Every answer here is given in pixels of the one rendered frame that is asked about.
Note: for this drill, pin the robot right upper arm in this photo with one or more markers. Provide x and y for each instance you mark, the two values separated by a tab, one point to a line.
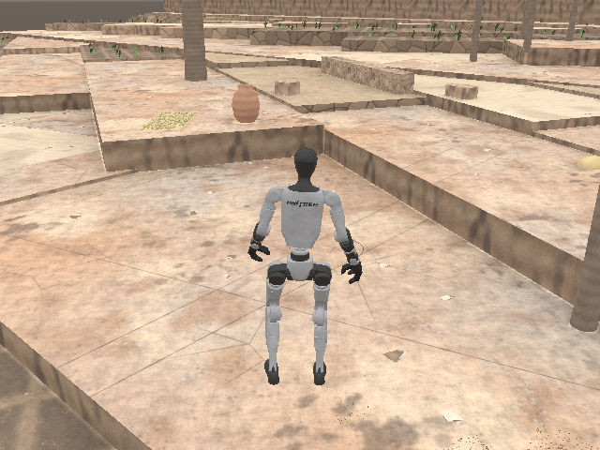
337	215

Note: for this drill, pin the robot right hand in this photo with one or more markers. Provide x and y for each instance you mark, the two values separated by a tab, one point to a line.
355	269

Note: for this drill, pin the robot left upper arm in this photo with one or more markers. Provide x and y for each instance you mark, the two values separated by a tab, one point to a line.
273	196

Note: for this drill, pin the robot left foot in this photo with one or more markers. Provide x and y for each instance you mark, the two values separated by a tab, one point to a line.
273	377

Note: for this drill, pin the left robot forearm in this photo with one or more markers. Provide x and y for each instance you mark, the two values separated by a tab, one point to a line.
256	240

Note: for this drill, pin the right robot forearm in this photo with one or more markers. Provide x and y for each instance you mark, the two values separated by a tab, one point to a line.
349	250

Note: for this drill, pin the robot right shin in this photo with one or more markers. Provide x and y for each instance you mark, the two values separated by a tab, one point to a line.
320	340

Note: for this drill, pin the robot left hand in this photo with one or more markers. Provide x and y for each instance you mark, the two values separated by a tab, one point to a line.
254	256

